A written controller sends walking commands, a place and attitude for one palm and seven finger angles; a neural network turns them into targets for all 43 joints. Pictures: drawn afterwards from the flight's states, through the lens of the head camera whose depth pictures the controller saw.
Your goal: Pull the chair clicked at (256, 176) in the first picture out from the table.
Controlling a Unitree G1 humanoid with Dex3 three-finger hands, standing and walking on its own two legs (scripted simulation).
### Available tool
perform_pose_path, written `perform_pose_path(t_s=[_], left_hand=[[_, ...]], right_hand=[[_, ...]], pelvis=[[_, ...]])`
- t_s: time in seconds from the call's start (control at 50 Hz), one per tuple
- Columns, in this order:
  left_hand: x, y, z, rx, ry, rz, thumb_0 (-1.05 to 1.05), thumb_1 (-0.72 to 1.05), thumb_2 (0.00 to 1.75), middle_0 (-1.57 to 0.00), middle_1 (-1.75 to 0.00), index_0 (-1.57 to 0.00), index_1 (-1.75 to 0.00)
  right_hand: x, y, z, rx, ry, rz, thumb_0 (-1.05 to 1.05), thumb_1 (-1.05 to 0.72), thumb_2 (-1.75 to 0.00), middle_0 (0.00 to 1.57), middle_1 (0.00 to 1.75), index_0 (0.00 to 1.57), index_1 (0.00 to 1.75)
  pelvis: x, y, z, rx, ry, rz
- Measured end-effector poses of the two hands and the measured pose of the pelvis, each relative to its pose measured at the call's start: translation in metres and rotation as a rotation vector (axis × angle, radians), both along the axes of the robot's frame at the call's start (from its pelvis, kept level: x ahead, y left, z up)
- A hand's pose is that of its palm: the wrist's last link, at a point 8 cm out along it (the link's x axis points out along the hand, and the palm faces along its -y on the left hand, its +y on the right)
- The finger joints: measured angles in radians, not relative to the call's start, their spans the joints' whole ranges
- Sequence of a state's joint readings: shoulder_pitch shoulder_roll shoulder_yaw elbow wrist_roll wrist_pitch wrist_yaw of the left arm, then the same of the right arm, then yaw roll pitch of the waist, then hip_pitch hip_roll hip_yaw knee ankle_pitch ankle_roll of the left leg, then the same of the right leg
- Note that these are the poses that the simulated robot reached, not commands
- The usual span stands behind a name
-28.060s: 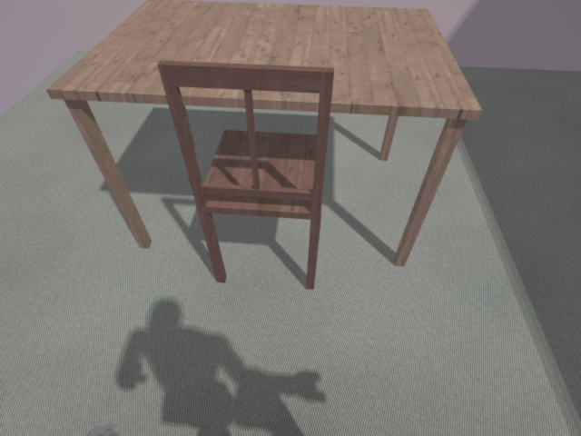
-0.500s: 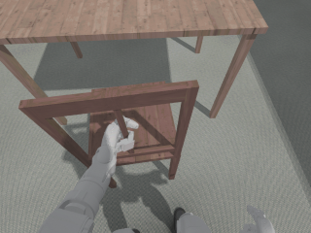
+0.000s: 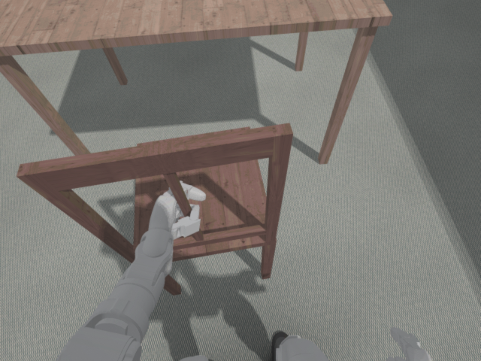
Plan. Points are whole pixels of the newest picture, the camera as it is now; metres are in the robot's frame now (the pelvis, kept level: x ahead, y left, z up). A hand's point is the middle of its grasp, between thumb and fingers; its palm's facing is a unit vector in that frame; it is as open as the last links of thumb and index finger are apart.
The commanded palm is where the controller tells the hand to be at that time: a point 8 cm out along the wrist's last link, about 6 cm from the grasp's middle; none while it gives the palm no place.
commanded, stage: step backward, pulling the chair out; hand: left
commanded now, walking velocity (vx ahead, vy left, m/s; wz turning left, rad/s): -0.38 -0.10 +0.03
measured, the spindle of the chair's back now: (187, 211) +0.39 +0.10 -0.07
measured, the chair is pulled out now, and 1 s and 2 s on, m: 0.41 0.60 0.73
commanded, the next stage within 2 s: stop walking, hand still on the chair in 1.24 s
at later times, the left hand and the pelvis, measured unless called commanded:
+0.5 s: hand (189, 281) +0.25 +0.09 -0.05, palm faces -0.11 -0.97 -0.19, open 4.9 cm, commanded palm +0.23 +0.14 -0.05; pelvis -0.11 +0.00 +0.00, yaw +2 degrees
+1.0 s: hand (184, 334) +0.17 +0.09 -0.05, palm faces -0.11 -0.97 -0.20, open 5.0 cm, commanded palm +0.14 +0.14 -0.04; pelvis -0.20 +0.01 +0.00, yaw +0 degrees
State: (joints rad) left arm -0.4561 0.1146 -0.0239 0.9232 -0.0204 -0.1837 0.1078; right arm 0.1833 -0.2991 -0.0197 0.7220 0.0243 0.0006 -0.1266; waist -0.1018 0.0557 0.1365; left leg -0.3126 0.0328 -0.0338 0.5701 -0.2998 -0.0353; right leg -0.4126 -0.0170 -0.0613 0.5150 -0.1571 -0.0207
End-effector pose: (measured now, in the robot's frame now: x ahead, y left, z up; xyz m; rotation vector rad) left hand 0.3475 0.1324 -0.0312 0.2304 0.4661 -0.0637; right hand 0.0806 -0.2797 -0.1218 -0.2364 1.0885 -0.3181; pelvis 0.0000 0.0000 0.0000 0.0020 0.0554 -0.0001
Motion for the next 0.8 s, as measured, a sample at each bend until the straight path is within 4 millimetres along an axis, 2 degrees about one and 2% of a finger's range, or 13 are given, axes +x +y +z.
perform_pose_path(t_s=[0.12, 0.26, 0.34, 0.5, 0.6, 0.7, 0.8], left_hand=[[-0.028, 0.004, 0.001, -0.017, -0.018, -0.026, 0.01, 0.77, 0.80, -0.22, -1.17, -0.46, -1.45], [-0.064, 0.005, 0.002, -0.003, -0.017, 0.018, 0.01, 0.75, 0.81, -0.25, -1.16, -0.46, -1.45], [-0.081, 0.004, 0.003, -0.003, -0.011, 0.033, 0.01, 0.75, 0.81, -0.25, -1.14, -0.48, -1.45], [-0.112, 0.007, 0.003, -0.014, -0.016, -0.005, 0.01, 0.76, 0.81, -0.23, -1.18, -0.49, -1.45], [-0.133, 0.011, 0.004, -0.024, -0.008, -0.016, 0.02, 0.77, 0.81, -0.22, -1.18, -0.48, -1.45], [-0.151, 0.013, 0.005, -0.012, -0.009, 0.010, 0.02, 0.75, 0.81, -0.24, -1.16, -0.48, -1.45], [-0.162, 0.010, 0.005, 0.000, -0.013, 0.038, 0.02, 0.74, 0.82, -0.27, -1.16, -0.49, -1.45]], right_hand=[[-0.023, 0.005, 0.015, -0.027, -0.018, 0.001, 0.01, -0.90, -0.89, 0.19, 0.30, 0.20, 0.30], [-0.041, 0.026, -0.003, 0.099, -0.031, 0.026, 0.01, -0.90, -0.89, 0.20, 0.30, 0.20, 0.30], [-0.054, 0.029, -0.006, 0.120, -0.029, 0.030, 0.01, -0.90, -0.89, 0.20, 0.30, 0.20, 0.30], [-0.081, 0.022, 0.002, 0.022, -0.044, 0.064, 0.01, -0.90, -0.89, 0.20, 0.30, 0.20, 0.30], [-0.106, 0.028, 0.011, 0.015, -0.035, 0.055, 0.01, -0.90, -0.89, 0.20, 0.30, 0.20, 0.30], [-0.127, 0.037, 0.000, 0.095, -0.001, 0.065, 0.01, -0.90, -0.89, 0.20, 0.30, 0.20, 0.30], [-0.149, 0.033, -0.009, 0.126, 0.022, 0.053, 0.01, -0.90, -0.89, 0.20, 0.30, 0.20, 0.30]], pelvis=[[-0.028, 0.006, 0.001, 0.026, -0.022, -0.022], [-0.051, -0.009, 0.000, -0.012, -0.031, -0.035], [-0.071, -0.012, 0.002, 0.003, -0.027, -0.013], [-0.106, 0.005, -0.001, 0.003, 0.004, 0.028], [-0.123, 0.009, 0.002, 0.020, -0.020, 0.000], [-0.133, -0.001, 0.003, -0.009, -0.021, -0.009], [-0.156, -0.012, 0.004, -0.026, -0.033, -0.009]])
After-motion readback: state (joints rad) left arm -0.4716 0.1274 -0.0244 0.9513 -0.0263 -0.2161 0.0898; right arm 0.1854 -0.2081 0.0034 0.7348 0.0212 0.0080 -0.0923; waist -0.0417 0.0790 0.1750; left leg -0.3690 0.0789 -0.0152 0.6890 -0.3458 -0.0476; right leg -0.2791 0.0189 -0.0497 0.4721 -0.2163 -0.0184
